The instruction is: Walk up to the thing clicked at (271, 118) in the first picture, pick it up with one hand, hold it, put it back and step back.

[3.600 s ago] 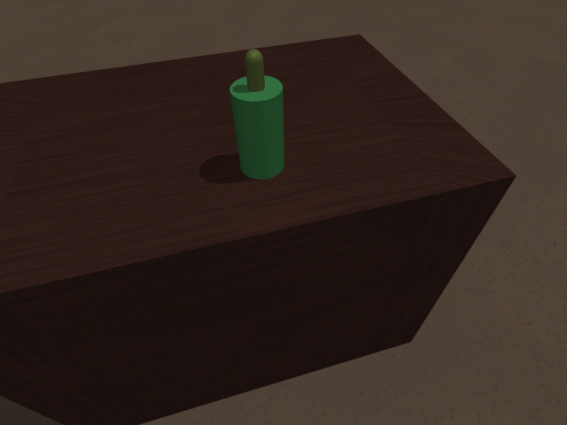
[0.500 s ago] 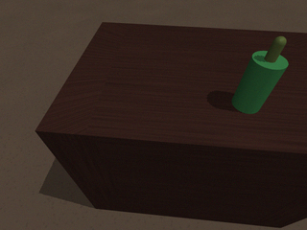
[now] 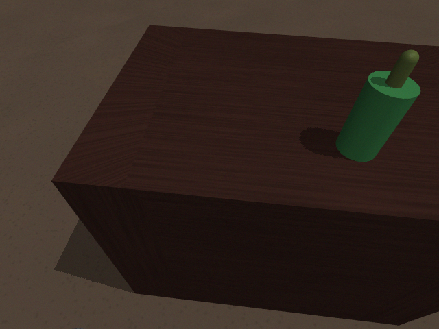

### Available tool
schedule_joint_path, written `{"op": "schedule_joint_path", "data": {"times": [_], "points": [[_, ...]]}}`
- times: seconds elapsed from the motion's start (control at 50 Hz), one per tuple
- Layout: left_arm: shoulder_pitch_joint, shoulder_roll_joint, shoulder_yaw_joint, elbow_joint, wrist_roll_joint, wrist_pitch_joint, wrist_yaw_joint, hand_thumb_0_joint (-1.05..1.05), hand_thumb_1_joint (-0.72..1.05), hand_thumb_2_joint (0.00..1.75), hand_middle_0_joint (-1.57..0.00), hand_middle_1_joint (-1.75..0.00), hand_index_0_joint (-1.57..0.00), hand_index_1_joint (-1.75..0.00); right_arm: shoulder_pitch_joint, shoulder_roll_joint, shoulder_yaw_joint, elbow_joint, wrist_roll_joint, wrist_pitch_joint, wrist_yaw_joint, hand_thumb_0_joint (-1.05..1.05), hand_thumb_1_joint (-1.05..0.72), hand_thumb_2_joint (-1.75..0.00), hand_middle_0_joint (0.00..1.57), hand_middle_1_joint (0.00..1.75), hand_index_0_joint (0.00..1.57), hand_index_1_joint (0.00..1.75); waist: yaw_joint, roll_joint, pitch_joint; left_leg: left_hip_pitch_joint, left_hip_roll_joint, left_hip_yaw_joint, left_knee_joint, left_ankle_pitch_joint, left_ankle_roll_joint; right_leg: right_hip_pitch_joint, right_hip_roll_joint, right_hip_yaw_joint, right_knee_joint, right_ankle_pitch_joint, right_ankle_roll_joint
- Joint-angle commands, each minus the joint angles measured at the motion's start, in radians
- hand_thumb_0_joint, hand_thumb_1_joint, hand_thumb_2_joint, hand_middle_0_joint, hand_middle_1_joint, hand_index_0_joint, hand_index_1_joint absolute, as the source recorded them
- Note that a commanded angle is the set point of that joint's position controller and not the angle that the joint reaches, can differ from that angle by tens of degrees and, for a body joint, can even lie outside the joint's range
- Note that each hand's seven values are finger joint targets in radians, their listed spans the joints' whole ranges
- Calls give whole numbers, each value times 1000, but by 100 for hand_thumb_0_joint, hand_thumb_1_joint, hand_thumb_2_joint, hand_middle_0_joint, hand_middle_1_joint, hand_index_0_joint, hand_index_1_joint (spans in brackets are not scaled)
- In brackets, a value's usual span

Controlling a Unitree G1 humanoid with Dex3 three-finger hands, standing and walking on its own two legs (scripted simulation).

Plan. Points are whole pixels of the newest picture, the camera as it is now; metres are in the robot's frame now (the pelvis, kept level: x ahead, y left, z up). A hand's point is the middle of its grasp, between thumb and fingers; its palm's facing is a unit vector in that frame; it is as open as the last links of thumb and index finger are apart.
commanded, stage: stand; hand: right
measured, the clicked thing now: (379, 107) +0.50 -0.28 +0.15
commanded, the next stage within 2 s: none
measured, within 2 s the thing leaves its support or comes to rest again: neither
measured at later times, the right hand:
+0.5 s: hand out of the picture +0.12 -0.26 -0.14, palm faces -0.02 +0.95 -0.32, open 7.4 cm
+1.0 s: hand out of the picture +0.08 -0.27 -0.15, palm faces +0.01 +0.94 -0.34, open 7.4 cm
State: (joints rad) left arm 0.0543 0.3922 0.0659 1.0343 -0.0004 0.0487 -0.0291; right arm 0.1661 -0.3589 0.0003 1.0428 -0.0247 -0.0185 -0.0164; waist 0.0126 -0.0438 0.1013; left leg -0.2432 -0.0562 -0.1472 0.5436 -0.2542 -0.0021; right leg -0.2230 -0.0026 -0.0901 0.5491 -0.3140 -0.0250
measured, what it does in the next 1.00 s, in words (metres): stands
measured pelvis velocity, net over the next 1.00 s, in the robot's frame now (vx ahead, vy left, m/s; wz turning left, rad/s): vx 0.02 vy -0.02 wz -0.05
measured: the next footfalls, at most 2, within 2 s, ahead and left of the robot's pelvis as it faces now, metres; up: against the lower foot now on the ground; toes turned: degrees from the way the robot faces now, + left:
none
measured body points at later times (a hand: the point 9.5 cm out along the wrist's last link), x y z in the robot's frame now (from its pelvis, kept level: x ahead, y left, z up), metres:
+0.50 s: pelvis +0.02 -0.02 +0.01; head +0.03 -0.03 +0.46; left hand +0.11 +0.29 -0.11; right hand +0.12 -0.31 -0.12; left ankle +0.03 +0.13 -0.73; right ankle +0.01 -0.10 -0.73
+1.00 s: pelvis +0.02 -0.02 +0.01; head +0.02 -0.02 +0.46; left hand +0.11 +0.28 -0.11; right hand +0.08 -0.32 -0.12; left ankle +0.03 +0.13 -0.73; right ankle +0.01 -0.10 -0.73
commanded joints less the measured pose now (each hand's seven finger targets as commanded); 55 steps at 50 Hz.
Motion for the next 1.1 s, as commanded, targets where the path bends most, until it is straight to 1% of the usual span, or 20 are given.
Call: {"op": "schedule_joint_path", "data": {"times": [0.0,0.04,0.06,0.1,0.14,0.18,0.22,0.26,0.34,0.44,0.52,0.62,0.7,0.76,0.78,0.84,0.88,0.98,1.02,1.08], "points": [[36,161,17,-27,4,-49,10,0,90,90,-20,-30,-20,-30,-156,-204,-40,-83,1,-17,-3,0,-90,-90,20,30,20,30,58,170,-146,-122,151,-149,-259,-58,41,237,-118,154,-188,27,-38],[-6,188,16,-19,15,-61,21,0,90,90,-20,-30,-20,-30,-126,-199,-37,-64,9,-18,-4,0,-90,-90,20,30,20,30,24,106,-177,-5,123,-84,-203,101,28,207,-155,196,-236,120,-49],[-25,192,11,-18,17,-67,23,0,90,90,-20,-30,-20,-30,-111,-195,-34,-53,12,-17,-2,0,-90,-90,20,30,20,30,3,100,-167,36,115,-74,-203,144,23,166,-162,199,-248,141,-44],[-33,184,2,-5,9,-77,25,0,90,90,-20,-30,-20,-30,-88,-198,-34,-29,15,-17,1,0,-90,-90,20,30,20,30,-11,75,-161,85,127,-70,-202,226,27,157,-150,183,-253,209,-28],[-15,180,-2,15,4,-82,27,0,90,90,-20,-30,-20,-30,-90,-207,-36,-17,16,-16,-1,0,-90,-90,20,30,20,30,-8,50,-144,101,131,-66,-196,251,29,149,-142,174,-266,243,-17],[-6,178,-7,27,2,-85,29,0,90,90,-20,-30,-20,-30,-82,-203,-32,-9,18,-11,1,0,-90,-90,20,30,20,30,-9,21,-126,92,131,-58,-209,222,30,152,-142,174,-280,232,-13],[2,173,-9,36,2,-88,31,0,90,90,-20,-30,-20,-30,-89,-203,-30,-11,18,-12,1,0,-90,-90,20,30,20,30,-9,7,-144,110,137,-52,-210,268,29,175,-142,167,-273,305,-8],[7,170,-10,42,2,-89,34,0,90,90,-20,-30,-20,-30,-91,-203,-25,-8,17,-12,0,0,-90,-90,20,30,20,30,-6,4,-149,114,143,-45,-216,293,29,193,-140,162,-267,337,-3],[15,165,-12,52,4,-89,38,0,90,90,-20,-30,-20,-30,-105,-197,-20,-8,17,-10,0,0,-90,-90,20,30,20,30,-3,12,-128,118,142,-37,-225,276,24,172,-135,156,-279,319,5],[8,170,-8,53,5,-84,39,0,90,90,-20,-30,-20,-30,-112,-197,-18,-3,17,-10,-2,0,-90,-90,20,30,20,30,1,38,-117,108,144,-38,-239,251,17,173,-135,163,-290,282,2],[6,174,-8,46,7,-86,39,0,90,90,-20,-30,-20,-30,-114,-196,-16,-2,14,-13,-1,0,-90,-90,20,30,20,30,5,50,-136,106,151,-29,-246,280,16,200,-133,159,-280,307,1],[-4,180,-7,43,6,-83,37,0,90,90,-20,-30,-20,-30,-108,-196,-15,2,15,-12,-4,0,-90,-90,20,30,20,30,1,55,-134,110,154,-28,-251,256,16,190,-135,169,-285,289,-7],[3,178,-8,39,3,-82,38,0,90,90,-20,-30,-20,-30,-104,-202,-15,4,13,-14,-5,0,-90,-90,20,30,20,30,6,65,-157,121,163,-19,-249,311,18,216,-135,169,-270,342,-9],[8,178,-10,42,4,-82,38,0,90,90,-20,-30,-20,-30,-101,-203,-14,7,15,-15,-6,0,-90,-90,20,30,20,30,4,57,-152,123,162,-18,-249,313,17,214,-132,167,-270,354,-6],[2,177,-11,39,5,-82,38,0,90,90,-20,-30,-20,-30,-98,-201,-15,6,16,-13,-6,0,-90,-90,20,30,20,30,3,50,-148,118,161,-17,-251,304,16,213,-131,165,-271,350,-7],[-3,179,-12,44,4,-79,36,0,90,90,-20,-30,-20,-30,-88,-203,-14,13,17,-9,-5,0,-90,-90,20,30,20,30,0,43,-107,99,155,-26,-269,219,14,177,-126,175,-296,239,-6],[1,176,-13,45,6,-79,37,0,90,90,-20,-30,-20,-30,-90,-209,-18,13,17,-8,-3,0,-90,-90,20,30,20,30,1,46,-100,89,151,-26,-269,193,17,175,-126,178,-310,207,-5],[1,182,-14,44,7,-82,38,0,90,90,-20,-30,-20,-30,-77,-205,-15,13,15,-8,-1,0,-90,-90,20,30,20,30,-2,48,-106,92,151,-22,-262,178,17,166,-131,187,-314,196,-6],[4,180,-15,42,4,-83,38,0,90,90,-20,-30,-20,-30,-75,-206,-16,11,15,-10,-1,0,-90,-90,20,30,20,30,-3,47,-125,98,155,-22,-255,224,17,188,-130,181,-299,267,-4],[4,182,-16,42,4,-84,38,0,90,90,-20,-30,-20,-30,-68,-202,-13,14,15,-9,-1,0,-90,-90,20,30,20,30,-5,45,-116,93,156,-22,-260,204,18,184,-129,183,-301,249,-4]]}}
